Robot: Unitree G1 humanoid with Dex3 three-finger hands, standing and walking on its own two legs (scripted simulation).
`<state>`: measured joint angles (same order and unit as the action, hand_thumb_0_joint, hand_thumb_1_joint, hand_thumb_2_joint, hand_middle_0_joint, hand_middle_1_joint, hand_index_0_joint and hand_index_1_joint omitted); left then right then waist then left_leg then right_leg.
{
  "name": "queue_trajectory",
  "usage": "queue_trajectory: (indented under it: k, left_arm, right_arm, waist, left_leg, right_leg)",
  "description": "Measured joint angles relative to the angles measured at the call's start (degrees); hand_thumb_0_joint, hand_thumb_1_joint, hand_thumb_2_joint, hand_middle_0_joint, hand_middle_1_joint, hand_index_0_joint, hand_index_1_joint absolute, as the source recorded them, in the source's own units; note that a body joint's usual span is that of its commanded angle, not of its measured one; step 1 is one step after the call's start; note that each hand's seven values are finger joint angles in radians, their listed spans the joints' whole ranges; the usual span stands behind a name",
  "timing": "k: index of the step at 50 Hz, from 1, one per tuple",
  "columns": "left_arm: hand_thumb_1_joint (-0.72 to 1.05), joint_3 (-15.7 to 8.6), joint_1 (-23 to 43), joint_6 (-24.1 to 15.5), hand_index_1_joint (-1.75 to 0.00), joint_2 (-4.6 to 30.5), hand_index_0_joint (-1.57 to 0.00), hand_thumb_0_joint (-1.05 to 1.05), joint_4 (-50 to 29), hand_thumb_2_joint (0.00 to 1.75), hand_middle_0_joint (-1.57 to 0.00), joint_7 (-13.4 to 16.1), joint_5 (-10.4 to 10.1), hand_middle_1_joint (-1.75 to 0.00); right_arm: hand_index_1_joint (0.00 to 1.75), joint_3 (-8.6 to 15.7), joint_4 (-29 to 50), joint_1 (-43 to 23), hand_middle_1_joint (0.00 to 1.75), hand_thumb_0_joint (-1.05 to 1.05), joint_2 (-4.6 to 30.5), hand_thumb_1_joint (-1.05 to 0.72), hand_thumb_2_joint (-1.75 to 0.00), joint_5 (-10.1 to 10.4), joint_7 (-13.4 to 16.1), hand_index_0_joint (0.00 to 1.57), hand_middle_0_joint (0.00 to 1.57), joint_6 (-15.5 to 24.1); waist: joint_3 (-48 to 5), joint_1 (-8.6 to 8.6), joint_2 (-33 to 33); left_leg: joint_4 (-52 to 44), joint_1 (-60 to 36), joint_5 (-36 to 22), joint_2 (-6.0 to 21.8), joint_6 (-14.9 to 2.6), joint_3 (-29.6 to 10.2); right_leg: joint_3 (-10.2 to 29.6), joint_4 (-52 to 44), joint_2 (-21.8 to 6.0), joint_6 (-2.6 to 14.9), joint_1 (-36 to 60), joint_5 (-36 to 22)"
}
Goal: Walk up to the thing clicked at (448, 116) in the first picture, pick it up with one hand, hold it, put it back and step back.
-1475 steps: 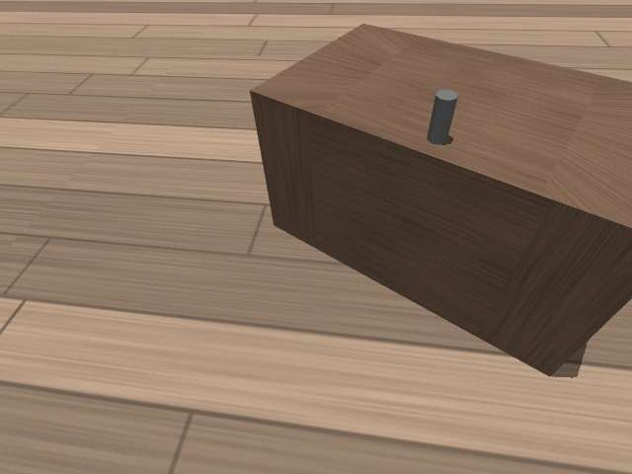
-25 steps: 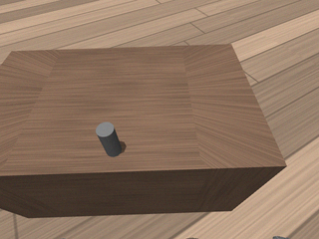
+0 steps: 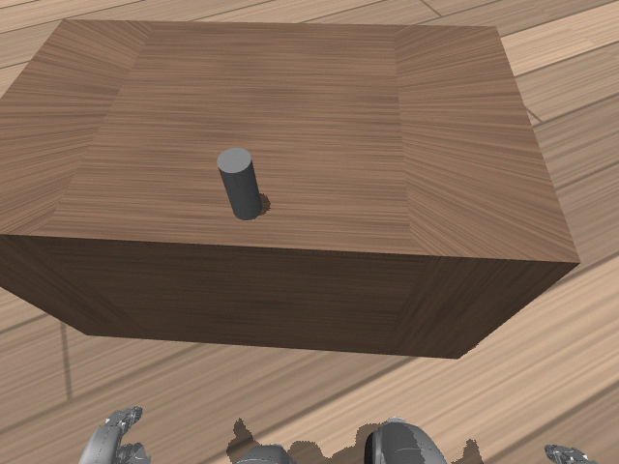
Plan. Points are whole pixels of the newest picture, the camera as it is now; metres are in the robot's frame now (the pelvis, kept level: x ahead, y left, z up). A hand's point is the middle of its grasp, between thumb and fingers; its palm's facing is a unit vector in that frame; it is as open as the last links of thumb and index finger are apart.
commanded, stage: step back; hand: left
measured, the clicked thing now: (241, 186) +0.53 +0.15 -0.03
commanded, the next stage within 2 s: none
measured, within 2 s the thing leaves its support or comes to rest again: neither
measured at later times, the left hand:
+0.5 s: hand out of the picture -0.03 +0.26 -0.12, palm faces -0.11 -0.91 -0.41, open 7.4 cm
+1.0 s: hand out of the picture -0.17 +0.29 -0.14, palm faces -0.12 -0.92 -0.38, open 7.4 cm
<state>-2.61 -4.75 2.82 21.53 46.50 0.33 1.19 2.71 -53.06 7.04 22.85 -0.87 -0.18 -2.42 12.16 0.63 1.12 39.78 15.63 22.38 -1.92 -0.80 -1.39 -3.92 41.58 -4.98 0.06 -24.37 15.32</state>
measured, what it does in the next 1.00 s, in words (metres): walks backwards: right foot, then left foot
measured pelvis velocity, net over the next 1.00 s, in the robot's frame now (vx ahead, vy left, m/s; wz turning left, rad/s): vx -0.29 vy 0.02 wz -0.12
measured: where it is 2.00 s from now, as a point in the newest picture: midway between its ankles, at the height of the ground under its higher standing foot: outside the picture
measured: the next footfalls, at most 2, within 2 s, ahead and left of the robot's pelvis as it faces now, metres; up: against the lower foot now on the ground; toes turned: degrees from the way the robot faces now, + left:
right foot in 0.36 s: -0.09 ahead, -0.13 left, +0.00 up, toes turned -3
left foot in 0.70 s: -0.15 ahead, +0.13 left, +0.00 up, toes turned -5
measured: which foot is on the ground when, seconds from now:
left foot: down 0.00-0.40, up 0.42-0.68, down 0.70-1.00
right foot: down 0.00-0.00, up 0.02-0.34, down 0.36-0.72, up 0.74-1.00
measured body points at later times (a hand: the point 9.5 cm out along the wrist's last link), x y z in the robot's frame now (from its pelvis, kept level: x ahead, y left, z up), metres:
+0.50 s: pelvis -0.13 +0.00 +0.01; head -0.08 -0.03 +0.46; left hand -0.03 +0.30 -0.10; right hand -0.04 -0.33 -0.11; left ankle -0.09 +0.13 -0.65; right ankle -0.13 -0.13 -0.71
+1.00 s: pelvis -0.29 +0.02 +0.01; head -0.23 +0.03 +0.46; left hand -0.17 +0.33 -0.11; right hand -0.21 -0.30 -0.09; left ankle -0.19 +0.14 -0.71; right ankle -0.36 -0.12 -0.67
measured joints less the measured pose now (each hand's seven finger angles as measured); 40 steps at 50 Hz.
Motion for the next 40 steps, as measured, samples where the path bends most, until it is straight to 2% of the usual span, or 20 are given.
queue_trajectory:
  k: [1,3,4,6,8,13,17,19,20,22,23,25,27,29,32,34,35,36,38,40]
  left_arm:
    - [0.9,-0.2,0.2,0.4,-0.3,0.3,-0.21,0.0,0.4,0.9,-0.21,0.1,-0.2,-0.3]
    - [0.9,-0.6,0.1,1.1,-0.3,0.4,-0.2,0.0,1.6,0.9,-0.21,0.4,-0.1,-0.3]
    - [0.9,-0.8,-0.2,1.4,-0.3,0.6,-0.2,0.0,2.1,0.9,-0.21,0.5,-0.1,-0.3]
    - [0.9,-1.3,-1.0,1.3,-0.3,1.1,-0.2,0.0,2.5,0.9,-0.21,0.6,-0.6,-0.3]
    - [0.9,-1.7,-1.9,0.9,-0.3,1.4,-0.2,0.0,2.4,0.9,-0.21,0.6,-0.7,-0.3]
    - [0.9,-2.1,-3.9,0.5,-0.3,1.5,-0.2,0.0,2.1,0.9,-0.21,0.3,-0.4,-0.3]
    - [0.9,-1.8,-4.9,-0.4,-0.3,1.3,-0.2,0.0,2.6,0.9,-0.21,-0.1,-0.2,-0.3]
    - [0.9,-1.7,-5.0,-1.1,-0.3,0.5,-0.2,0.0,3.5,0.9,-0.21,0.0,0.3,-0.3]
    - [0.9,-1.6,-5.1,-1.2,-0.3,-0.3,-0.2,0.0,3.8,0.9,-0.2,-0.1,0.6,-0.3]
    - [0.9,-1.1,-6.0,-1.3,-0.3,-0.8,-0.2,0.0,3.4,0.9,-0.21,-0.7,1.0,-0.3]
    - [0.9,-0.9,-6.4,-1.3,-0.3,-1.0,-0.2,0.0,3.2,0.9,-0.21,-0.7,0.9,-0.3]
    - [0.9,-0.7,-6.7,-1.1,-0.3,-1.5,-0.2,0.0,2.7,0.9,-0.21,-0.5,0.8,-0.3]
    - [0.9,-0.6,-6.1,-0.7,-0.3,-1.6,-0.21,0.0,1.9,0.9,-0.21,-0.3,0.9,-0.3]
    - [0.9,-0.6,-5.0,-0.7,-0.3,-1.5,-0.21,0.0,0.6,0.9,-0.21,0.1,1.0,-0.3]
    - [0.9,-0.7,-3.0,-0.8,-0.3,-0.9,-0.21,0.0,-1.4,0.9,-0.21,0.5,1.0,-0.3]
    - [0.9,-0.7,-1.7,-0.6,-0.3,-0.1,-0.21,0.0,-2.5,0.9,-0.21,0.4,0.6,-0.3]
    - [0.9,-0.7,-0.9,-0.4,-0.3,0.5,-0.21,0.0,-2.8,0.9,-0.21,0.4,0.4,-0.3]
    - [0.9,-0.9,-0.2,-0.1,-0.3,1.1,-0.21,0.0,-2.8,0.9,-0.21,0.4,0.2,-0.3]
    - [0.9,-1.2,0.1,0.7,-0.3,1.3,-0.2,0.0,-1.5,0.9,-0.21,0.8,-0.1,-0.3]
    - [0.9,-1.4,0.0,1.4,-0.3,1.5,-0.2,0.0,-0.1,0.9,-0.21,1.0,-0.4,-0.3]
  right_arm:
    - [0.3,0.0,0.1,0.1,0.3,0.01,-0.5,-0.91,-0.9,-0.3,-0.3,0.21,0.2,0.1]
    - [0.3,-0.2,0.4,0.7,0.3,0.01,-0.9,-0.91,-0.9,-0.5,-0.8,0.21,0.2,0.3]
    - [0.3,-0.3,0.4,0.9,0.3,0.01,-1.3,-0.91,-0.9,-0.6,-0.8,0.21,0.2,0.3]
    - [0.3,-0.7,0.4,1.2,0.3,0.01,-2.0,-0.91,-0.9,-0.7,-0.3,0.21,0.2,0.2]
    - [0.3,-0.7,0.9,1.1,0.3,0.01,-2.2,-0.91,-0.9,-0.6,0.0,0.21,0.2,0.1]
    - [0.3,-0.4,3.4,-0.4,0.31,0.01,-1.6,-0.9,-0.9,-0.3,0.6,0.21,0.2,0.5]
    - [0.3,-0.3,5.1,-1.9,0.31,0.01,-0.6,-0.9,-0.9,-0.2,0.4,0.21,0.2,0.2]
    - [0.3,-0.1,5.1,-2.7,0.31,0.01,0.3,-0.9,-0.9,0.3,0.2,0.21,0.2,-0.3]
    - [0.3,0.1,4.8,-2.9,0.3,0.01,0.7,-0.91,-0.9,0.7,0.2,0.21,0.2,-0.6]
    - [0.3,0.4,3.9,-2.6,0.3,0.01,0.4,-0.91,-0.9,1.0,0.5,0.21,0.2,-1.3]
    - [0.3,0.4,3.6,-2.2,0.3,0.01,0.4,-0.91,-0.9,1.3,0.5,0.21,0.2,-1.6]
    - [0.3,0.3,3.4,-1.1,0.3,0.01,0.7,-0.91,-0.9,1.8,0.6,0.21,0.2,-1.4]
    - [0.3,0.2,3.3,0.3,0.3,0.01,1.0,-0.91,-0.9,1.7,0.8,0.21,0.2,-0.9]
    - [0.3,0.2,3.1,1.6,0.3,0.01,1.3,-0.91,-0.9,1.5,1.0,0.21,0.2,-0.8]
    - [0.3,0.3,2.7,2.9,0.3,0.01,1.3,-0.91,-0.9,0.9,1.0,0.21,0.2,-0.8]
    - [0.3,0.4,2.4,3.6,0.3,0.01,1.2,-0.91,-0.9,0.6,0.7,0.21,0.2,-0.5]
    - [0.3,0.6,2.1,3.5,0.3,0.01,0.9,-0.91,-0.9,0.3,0.6,0.21,0.2,-0.2]
    - [0.3,0.6,1.7,3.1,0.3,0.01,0.0,-0.91,-0.9,-0.2,0.6,0.21,0.2,0.0]
    - [0.3,0.3,1.7,3.0,0.3,0.01,-0.6,-0.91,-0.9,-0.6,-0.3,0.21,0.2,0.0]
    - [0.3,0.0,1.7,3.0,0.3,0.01,-1.4,-0.91,-0.9,-0.9,-0.4,0.21,0.2,0.3]
  waist:
    - [0.2,0.28,0.9]
    - [-0.3,-0.28,0.3]
    - [-0.7,-0.59,0.1]
    - [-1.7,-0.53,0.5]
    - [-2.2,-0.14,0.5]
    - [-1.7,0.31,-0.4]
    - [-1.4,0.48,-1.5]
    - [-1.2,0.43,-3.6]
    - [-1.0,-0.1,-5.1]
    - [-1.8,0.42,-4.6]
    - [-2.1,0.88,-4.0]
    - [-2.8,0.94,-3.7]
    - [-3.2,0.65,-3.5]
    - [-3.1,0.46,-3.6]
    - [-2.4,-0.08,-3.1]
    - [-2.0,-0.57,-2.4]
    - [-1.4,-0.7,-1.4]
    - [-0.4,-0.19,0.7]
    - [-0.2,-0.39,0.9]
    - [-0.8,-1.26,0.4]
  left_leg:
    - [0.2,0.1,-0.4,-0.4,-0.1,0.7]
    - [0.5,0.8,-0.9,0.7,-0.54,0.3]
    - [-0.4,0.8,-1.6,1.3,-0.62,0.0]
    - [-2.9,0.7,-3.7,2.0,-0.59,0.3]
    - [-4.6,0.9,-5.4,2.6,-0.7,0.8]
    - [-4.9,2.9,-7.7,4.2,-0.76,2.3]
    - [-1.9,6.2,-8.1,5.3,0.21,3.5]
    - [1.0,8.1,-7.7,6.8,0.96,3.0]
    - [1.9,8.8,-7.0,6.8,0.61,1.3]
    - [9.8,11.1,2.6,2.7,0.36,-2.2]
    - [15.2,12.1,5.0,0.4,0.34,-3.8]
    - [23.0,13.0,6.1,-2.8,0.42,-5.8]
    - [25.8,12.4,6.3,-3.9,0.85,-6.3]
    - [23.8,10.3,6.8,-3.6,1.27,-6.0]
    - [13.9,5.7,7.4,-1.5,1.3,-3.9]
    - [4.4,1.8,4.1,0.0,0.95,-2.0]
    - [0.8,0.6,-0.1,-0.4,0.55,-1.2]
    - [0.2,0.2,-1.5,-1.5,0.1,0.1]
    - [0.9,1.1,-2.0,-0.8,-0.62,0.5]
    - [-0.6,1.7,-3.7,0.5,-0.77,-0.2]
  right_leg:
    - [1.4,1.1,0.3,0.29,-0.6,1.7]
    - [5.9,9.7,4.9,0.62,-2.4,11.9]
    - [8.0,15.2,7.4,0.81,-3.3,14.3]
    - [10.6,23.5,10.5,1.05,-4.3,15.1]
    - [11.3,27.2,11.6,0.5,-3.7,14.6]
    - [10.6,19.9,9.8,-1.44,2.1,15.0]
    - [7.8,1.9,6.6,-1.02,9.1,9.8]
    - [6.4,-5.2,7.2,-0.49,11.9,6.8]
    - [5.6,-5.0,8.0,-0.29,11.8,6.3]
    - [6.3,-3.5,7.1,0.19,10.0,5.8]
    - [6.9,-3.5,6.4,0.3,9.5,5.3]
    - [7.3,-4.3,5.3,0.25,8.7,3.8]
    - [7.1,-4.7,4.5,0.1,7.6,2.6]
    - [6.4,-4.7,4.0,-0.22,6.4,1.6]
    - [5.1,-3.5,3.0,-0.88,4.1,0.7]
    - [4.3,-1.4,2.2,-1.45,2.0,0.6]
    - [4.6,0.1,1.4,-1.83,1.0,0.8]
    - [6.0,1.4,0.5,-1.19,0.2,0.7]
    - [9.3,8.2,3.9,-0.04,-1.7,10.2]
    - [12.2,19.1,8.7,0.62,-3.7,14.6]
